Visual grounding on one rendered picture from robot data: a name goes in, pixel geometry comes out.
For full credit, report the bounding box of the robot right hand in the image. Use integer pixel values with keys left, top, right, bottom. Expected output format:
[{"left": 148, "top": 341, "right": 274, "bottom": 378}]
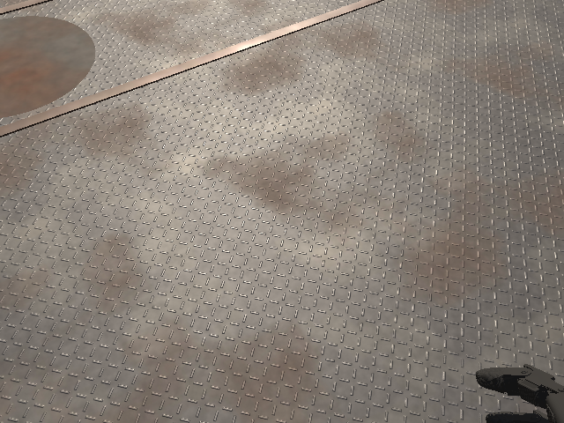
[{"left": 476, "top": 364, "right": 564, "bottom": 423}]

